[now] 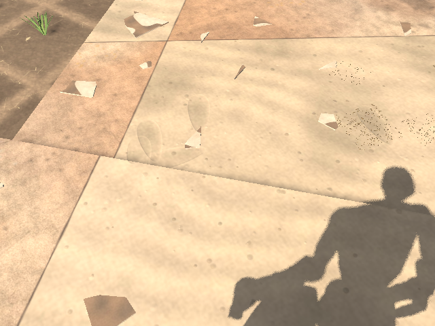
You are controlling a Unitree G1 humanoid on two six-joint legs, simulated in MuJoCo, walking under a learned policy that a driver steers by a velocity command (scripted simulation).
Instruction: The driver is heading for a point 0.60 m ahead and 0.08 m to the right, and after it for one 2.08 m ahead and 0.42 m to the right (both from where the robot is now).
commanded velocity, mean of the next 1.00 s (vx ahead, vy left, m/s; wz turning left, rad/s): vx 0.43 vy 0.00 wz -0.54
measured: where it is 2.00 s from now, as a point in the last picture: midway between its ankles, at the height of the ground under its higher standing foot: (256, 318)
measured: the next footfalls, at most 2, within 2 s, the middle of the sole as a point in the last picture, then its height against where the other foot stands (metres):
left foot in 0.38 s outside the picture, level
right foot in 0.88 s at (292, 300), level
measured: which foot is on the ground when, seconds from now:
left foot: up 0.00-0.36, down 0.38-0.88, up 0.90-1.00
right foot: down 0.00-0.38, up 0.40-0.86, down 0.88-1.00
